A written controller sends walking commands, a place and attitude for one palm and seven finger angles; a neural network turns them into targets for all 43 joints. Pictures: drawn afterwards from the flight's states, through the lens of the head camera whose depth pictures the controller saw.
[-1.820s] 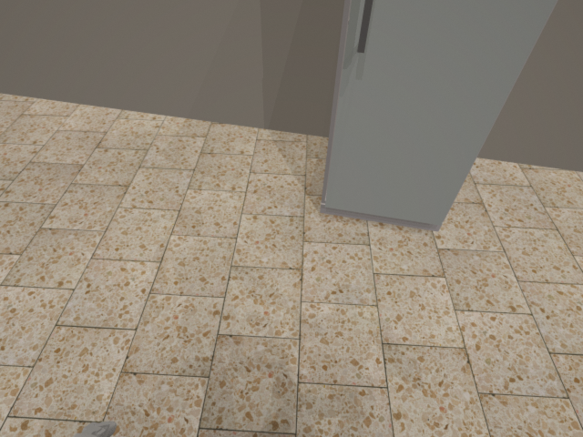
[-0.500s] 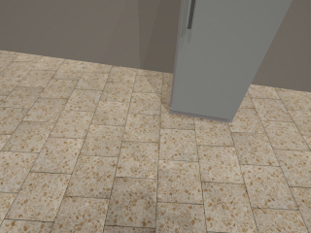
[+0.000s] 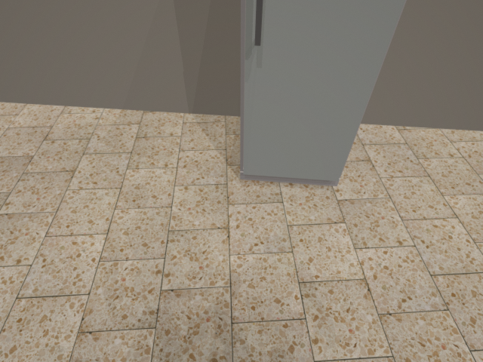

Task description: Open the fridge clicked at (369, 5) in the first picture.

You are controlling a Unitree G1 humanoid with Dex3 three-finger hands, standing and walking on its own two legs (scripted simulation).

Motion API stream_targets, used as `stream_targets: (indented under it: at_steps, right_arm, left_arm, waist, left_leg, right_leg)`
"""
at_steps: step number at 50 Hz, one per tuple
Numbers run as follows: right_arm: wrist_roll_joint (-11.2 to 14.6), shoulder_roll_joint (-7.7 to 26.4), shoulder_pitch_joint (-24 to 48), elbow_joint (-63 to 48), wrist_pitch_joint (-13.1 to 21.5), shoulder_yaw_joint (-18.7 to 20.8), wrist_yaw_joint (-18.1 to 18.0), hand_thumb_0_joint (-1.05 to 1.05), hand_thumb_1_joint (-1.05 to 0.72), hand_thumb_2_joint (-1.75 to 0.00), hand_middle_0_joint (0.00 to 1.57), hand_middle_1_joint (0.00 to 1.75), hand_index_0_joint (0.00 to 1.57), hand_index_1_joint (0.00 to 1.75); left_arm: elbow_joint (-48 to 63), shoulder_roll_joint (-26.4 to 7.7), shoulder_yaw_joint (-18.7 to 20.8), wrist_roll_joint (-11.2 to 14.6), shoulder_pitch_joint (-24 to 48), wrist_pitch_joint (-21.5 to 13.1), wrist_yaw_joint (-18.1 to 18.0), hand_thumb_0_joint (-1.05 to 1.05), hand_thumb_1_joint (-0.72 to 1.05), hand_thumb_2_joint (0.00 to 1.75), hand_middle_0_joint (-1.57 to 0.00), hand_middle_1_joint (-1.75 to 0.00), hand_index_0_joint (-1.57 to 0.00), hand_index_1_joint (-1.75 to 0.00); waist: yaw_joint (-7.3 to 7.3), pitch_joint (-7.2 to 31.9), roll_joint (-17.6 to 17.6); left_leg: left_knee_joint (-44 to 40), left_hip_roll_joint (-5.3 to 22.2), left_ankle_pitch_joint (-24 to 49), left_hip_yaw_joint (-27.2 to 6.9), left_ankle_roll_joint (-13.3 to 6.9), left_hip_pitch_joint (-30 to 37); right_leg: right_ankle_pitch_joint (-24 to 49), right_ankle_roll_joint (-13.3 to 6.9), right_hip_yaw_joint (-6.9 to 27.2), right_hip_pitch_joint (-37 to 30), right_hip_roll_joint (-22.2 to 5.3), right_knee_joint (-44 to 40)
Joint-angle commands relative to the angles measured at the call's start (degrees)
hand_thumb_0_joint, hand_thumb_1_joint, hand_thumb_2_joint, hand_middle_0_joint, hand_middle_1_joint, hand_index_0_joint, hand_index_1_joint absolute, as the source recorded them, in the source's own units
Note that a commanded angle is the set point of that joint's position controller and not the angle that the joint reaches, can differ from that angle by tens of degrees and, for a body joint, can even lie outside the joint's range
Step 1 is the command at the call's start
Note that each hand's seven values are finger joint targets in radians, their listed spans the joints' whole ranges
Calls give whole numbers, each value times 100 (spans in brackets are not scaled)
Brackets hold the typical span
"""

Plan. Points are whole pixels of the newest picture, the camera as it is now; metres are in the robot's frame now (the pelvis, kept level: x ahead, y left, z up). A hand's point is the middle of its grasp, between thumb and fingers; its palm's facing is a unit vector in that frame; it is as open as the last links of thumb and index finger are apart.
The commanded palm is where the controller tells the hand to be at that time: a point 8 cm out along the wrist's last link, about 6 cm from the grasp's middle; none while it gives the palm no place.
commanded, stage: walk to a spot facing it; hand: left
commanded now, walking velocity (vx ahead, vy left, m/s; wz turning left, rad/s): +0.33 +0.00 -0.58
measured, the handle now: out of the picture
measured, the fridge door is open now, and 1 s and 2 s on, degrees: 0 0 0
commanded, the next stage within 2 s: turn to face it in 0.94 s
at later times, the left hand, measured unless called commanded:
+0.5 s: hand out of the picture +0.12 +0.19 -0.17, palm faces -0.08 -0.98 -0.18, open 7.4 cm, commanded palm none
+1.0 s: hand (232, 199) +0.55 +0.07 -0.16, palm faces -0.53 -0.80 -0.27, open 7.4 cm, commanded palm none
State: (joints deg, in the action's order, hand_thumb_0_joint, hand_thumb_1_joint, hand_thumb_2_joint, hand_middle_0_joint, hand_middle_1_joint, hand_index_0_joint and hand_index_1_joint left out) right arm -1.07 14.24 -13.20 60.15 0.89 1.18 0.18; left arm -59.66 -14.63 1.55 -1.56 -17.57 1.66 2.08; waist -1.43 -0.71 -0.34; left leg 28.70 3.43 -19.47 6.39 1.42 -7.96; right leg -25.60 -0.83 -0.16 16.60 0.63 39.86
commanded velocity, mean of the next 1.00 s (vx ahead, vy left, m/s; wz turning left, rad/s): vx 0.19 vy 0.00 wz -0.54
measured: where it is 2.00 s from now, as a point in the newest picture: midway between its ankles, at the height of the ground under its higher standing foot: (258, 352)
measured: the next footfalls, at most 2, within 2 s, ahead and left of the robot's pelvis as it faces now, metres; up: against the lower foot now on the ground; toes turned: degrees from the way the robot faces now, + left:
left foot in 0.54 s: +0.35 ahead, +0.11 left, +0.00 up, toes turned -7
right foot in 0.98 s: +0.37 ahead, -0.17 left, +0.00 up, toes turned -38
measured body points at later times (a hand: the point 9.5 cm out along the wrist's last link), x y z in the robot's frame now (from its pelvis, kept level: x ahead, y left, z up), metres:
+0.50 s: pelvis +0.17 +0.01 +0.00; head +0.20 +0.01 +0.45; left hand +0.13 +0.24 -0.15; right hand +0.27 -0.24 -0.13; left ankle +0.30 +0.12 -0.71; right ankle +0.02 -0.09 -0.73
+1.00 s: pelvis +0.32 -0.02 -0.02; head +0.35 -0.06 +0.43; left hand +0.58 +0.12 -0.14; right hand +0.16 -0.22 -0.17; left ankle +0.31 +0.12 -0.71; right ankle +0.34 -0.14 -0.74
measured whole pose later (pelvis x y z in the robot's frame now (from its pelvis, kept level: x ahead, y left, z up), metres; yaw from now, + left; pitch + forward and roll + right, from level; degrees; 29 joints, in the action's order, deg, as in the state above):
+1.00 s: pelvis +0.32 -0.02 -0.02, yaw -31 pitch -1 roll +1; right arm -1.0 13.4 -19.7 58.1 -0.2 3.7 -0.2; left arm -49.8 -13.8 4.3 -2.0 -4.3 -0.1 1.9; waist 2.9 -6.5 0.8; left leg 48.3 11.2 -28.2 18.1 3.2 -12.4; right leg -10.4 -2.5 -6.9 25.1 -2.6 38.3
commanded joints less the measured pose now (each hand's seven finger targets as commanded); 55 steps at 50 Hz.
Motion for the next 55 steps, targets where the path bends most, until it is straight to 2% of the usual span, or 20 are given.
stream_targets:
  at_steps: [1,2,3,4,7,10,21,24,25,26,27,30,33,40,44,47,48,49,50,55]
  right_arm:
    - [-37,1122,31,-322,140,309,-131,0,-90,-90,20,30,20,30]
    - [-4,906,131,-404,140,260,-101,0,-90,-90,20,30,20,30]
    - [62,403,421,-782,175,154,-30,0,-90,-90,20,30,20,30]
    - [16,700,902,-974,224,182,-48,0,-90,-90,20,30,20,30]
    - [-31,429,935,-830,219,226,-5,0,-90,-90,20,30,20,30]
    - [-35,207,485,-672,122,260,48,0,-90,-90,20,30,20,30]
    - [22,-61,1383,-1209,221,262,140,0,-90,-90,20,30,20,30]
    - [12,187,409,-949,308,320,25,0,-90,-90,20,30,20,30]
    - [-15,488,-473,-689,339,383,-79,0,-90,-90,20,30,20,30]
    - [-112,1223,-1293,-508,367,549,-147,0,-90,-90,20,30,20,30]
    - [-70,1362,-1627,-454,313,519,-133,0,-90,-90,20,30,20,30]
    - [-30,430,-333,-702,337,311,-132,0,-90,-90,20,30,20,30]
    - [-24,171,-83,-668,405,236,-178,0,-90,-90,20,30,20,30]
    - [-42,428,-330,-561,301,327,-167,0,-90,-90,20,30,20,30]
    - [-67,629,-496,-547,177,403,-132,0,-90,-90,20,30,20,30]
    - [-35,773,-424,-679,95,414,-96,0,-90,-90,20,30,20,30]
    - [31,507,-641,-811,60,340,-28,0,-90,-90,20,30,20,30]
    - [40,273,-549,-1040,34,282,-63,0,-90,-90,20,30,20,30]
    - [77,421,-295,-1074,-4,274,-161,0,-90,-90,20,30,20,30]
    - [-49,153,-820,-584,-279,185,-134,0,-90,-90,20,30,20,30]
  left_arm:
    - [549,-307,245,19,-69,-266,45,0,90,90,-20,-30,-20,-30]
    - [297,-555,321,-7,-839,-332,14,0,90,90,-20,-30,-20,-30]
    - [117,-1337,492,-29,-1661,-424,-116,0,90,90,-20,-30,-20,-30]
    - [66,-1242,449,105,-1904,-449,-242,0,90,90,-20,-30,-20,-30]
    - [239,-669,290,40,-1133,-488,-260,0,90,90,-20,-30,-20,-30]
    - [271,-474,275,20,-900,-572,-273,0,90,90,-20,-30,-20,-30]
    - [94,-442,331,-20,-1059,-570,-337,0,90,90,-20,-30,-20,-30]
    - [168,-582,412,6,-734,-541,-324,0,90,90,-20,-30,-20,-30]
    - [227,-441,428,39,-702,-538,-302,0,90,90,-20,-30,-20,-30]
    - [308,-107,428,124,-979,-500,-227,0,90,90,-20,-30,-20,-30]
    - [487,-6,401,115,-791,-550,-179,0,90,90,-20,-30,-20,-30]
    - [592,-25,416,-8,-78,-398,-56,0,90,90,-20,-30,-20,-30]
    - [581,178,418,-33,-266,-151,21,0,90,90,-20,-30,-20,-30]
    - [1033,212,381,-25,705,11,50,0,90,90,-20,-30,-20,-30]
    - [1225,87,359,-30,1155,-32,30,0,90,90,-20,-30,-20,-30]
    - [1055,-312,429,-34,332,-155,-23,0,90,90,-20,-30,-20,-30]
    - [939,-1010,554,-70,-201,-259,-100,0,90,90,-20,-30,-20,-30]
    - [856,-1535,641,66,-625,-278,-186,0,90,90,-20,-30,-20,-30]
    - [912,-1485,644,136,-492,-218,-274,0,90,90,-20,-30,-20,-30]
    - [1241,-633,346,20,1175,-163,-382,0,90,90,-20,-30,-20,-30]
  waist:
    - [-124,-258,714]
    - [-449,-11,-149]
    - [-725,71,-2297]
    - [-788,-87,-1474]
    - [-294,-621,-216]
    - [10,-399,-383]
    - [-193,-479,-745]
    - [291,-40,-573]
    - [626,384,-245]
    - [813,1212,1335]
    - [792,1239,1774]
    - [353,-208,1026]
    - [-10,-235,871]
    - [159,-220,779]
    - [312,-168,804]
    - [-205,366,407]
    - [-399,1008,-1058]
    - [-463,1380,-1710]
    - [-473,1488,-995]
    - [404,635,-558]
  left_leg:
    - [-134,1353,654,-622,-702,-417]
    - [1378,822,403,4,-344,-1366]
    - [3430,-91,-1385,532,65,-3331]
    - [3835,126,-1305,-393,-28,-3667]
    - [3966,468,-212,-602,61,-3503]
    - [3501,457,401,-448,185,-3085]
    - [1269,144,825,-194,95,-2360]
    - [175,-154,903,-7,-26,-582]
    - [-79,95,1018,-257,-118,899]
    - [-275,1778,892,-2218,-593,2273]
    - [-1091,2706,793,-3456,-1063,2136]
    - [-1725,2211,-736,-2217,-895,-83]
    - [-1558,1729,1129,-593,-737,-680]
    - [-1186,1685,2597,509,-819,-178]
    - [-594,1807,3058,720,-710,82]
    - [1312,1627,3521,1063,-296,-261]
    - [3069,1064,1359,1259,75,-1776]
    - [4717,276,-1737,599,333,-2799]
    - [4784,467,-1648,-318,248,-2711]
    - [4004,460,-309,-344,235,-1824]
  right_leg:
    - [431,-44,-463,-243,-140,-651]
    - [674,-225,79,-1521,-330,-1501]
    - [637,-954,3223,-2431,-2097,-2615]
    - [1175,-1280,3800,-2220,-2306,-2810]
    - [1197,-1346,2792,-1256,-1886,-2740]
    - [1773,-1113,1828,-937,-1437,-2776]
    - [2948,-872,1566,-1112,-1154,-2421]
    - [3787,-682,1373,-779,-869,-1291]
    - [3590,-517,1214,-75,-579,-209]
    - [1310,-218,472,1122,169,1637]
    - [-714,-123,240,1805,348,3103]
    - [298,-72,206,2149,-511,3795]
    - [800,90,-20,1668,-671,3180]
    - [1270,260,-430,1501,-670,1122]
    - [1158,152,-659,960,-436,238]
    - [1659,-70,-774,-738,-193,-852]
    - [3291,-548,836,-2386,-1395,-1192]
    - [6061,-1266,2618,-2671,-2673,-1367]
    - [5586,-1418,2242,-2349,-2523,-1445]
    - [2978,-834,685,-107,-1518,-2059]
